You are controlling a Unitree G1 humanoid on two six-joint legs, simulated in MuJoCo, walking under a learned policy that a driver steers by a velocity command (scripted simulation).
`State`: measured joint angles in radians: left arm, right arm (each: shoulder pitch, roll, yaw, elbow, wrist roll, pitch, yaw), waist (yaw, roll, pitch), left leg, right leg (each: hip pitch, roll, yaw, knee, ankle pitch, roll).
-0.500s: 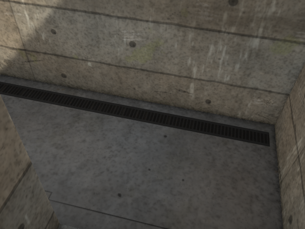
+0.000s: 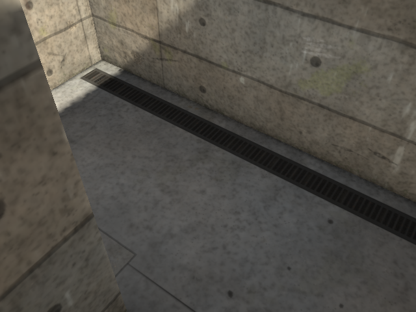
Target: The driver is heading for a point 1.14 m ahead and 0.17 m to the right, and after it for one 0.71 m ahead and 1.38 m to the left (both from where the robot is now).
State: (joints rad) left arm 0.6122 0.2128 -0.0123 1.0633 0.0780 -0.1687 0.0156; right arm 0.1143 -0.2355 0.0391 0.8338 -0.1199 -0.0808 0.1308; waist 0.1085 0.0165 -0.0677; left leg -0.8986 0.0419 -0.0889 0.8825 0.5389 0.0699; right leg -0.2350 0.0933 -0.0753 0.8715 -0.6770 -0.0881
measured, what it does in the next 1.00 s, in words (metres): goes down: left foot 0.19 m lower, then right foot 0.19 m lower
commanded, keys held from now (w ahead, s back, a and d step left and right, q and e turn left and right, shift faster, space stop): w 0.64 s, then no key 0.36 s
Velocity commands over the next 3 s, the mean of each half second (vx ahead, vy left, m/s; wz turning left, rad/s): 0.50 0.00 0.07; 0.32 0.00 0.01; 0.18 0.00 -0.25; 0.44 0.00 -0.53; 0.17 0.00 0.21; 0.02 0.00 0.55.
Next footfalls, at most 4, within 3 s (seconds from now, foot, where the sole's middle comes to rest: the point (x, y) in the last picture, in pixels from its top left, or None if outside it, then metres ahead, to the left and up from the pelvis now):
0.18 left None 0.28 0.11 -0.91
0.68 right None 0.64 -0.15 -1.10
1.04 left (215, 287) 0.79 0.08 -1.10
1.52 right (273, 309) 0.72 -0.16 -1.10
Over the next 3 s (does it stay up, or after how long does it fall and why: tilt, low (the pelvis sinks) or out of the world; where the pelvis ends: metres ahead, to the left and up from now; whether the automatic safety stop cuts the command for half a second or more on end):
stays up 1.03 -0.10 -0.31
